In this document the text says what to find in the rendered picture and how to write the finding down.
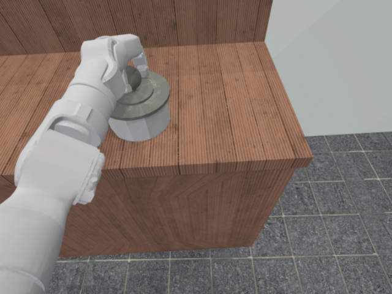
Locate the table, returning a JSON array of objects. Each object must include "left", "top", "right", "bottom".
[{"left": 0, "top": 0, "right": 314, "bottom": 258}]

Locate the knob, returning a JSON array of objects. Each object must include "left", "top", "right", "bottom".
[{"left": 125, "top": 66, "right": 141, "bottom": 90}]

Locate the lid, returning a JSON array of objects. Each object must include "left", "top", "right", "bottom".
[{"left": 110, "top": 71, "right": 170, "bottom": 121}]

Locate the pot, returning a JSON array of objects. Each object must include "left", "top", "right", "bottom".
[{"left": 108, "top": 102, "right": 171, "bottom": 141}]

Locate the robot left upper arm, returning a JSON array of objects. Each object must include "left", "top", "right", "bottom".
[{"left": 0, "top": 129, "right": 105, "bottom": 294}]

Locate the left robot hand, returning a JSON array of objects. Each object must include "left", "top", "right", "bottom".
[{"left": 111, "top": 34, "right": 149, "bottom": 94}]

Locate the left robot forearm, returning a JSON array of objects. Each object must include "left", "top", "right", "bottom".
[{"left": 14, "top": 36, "right": 129, "bottom": 186}]

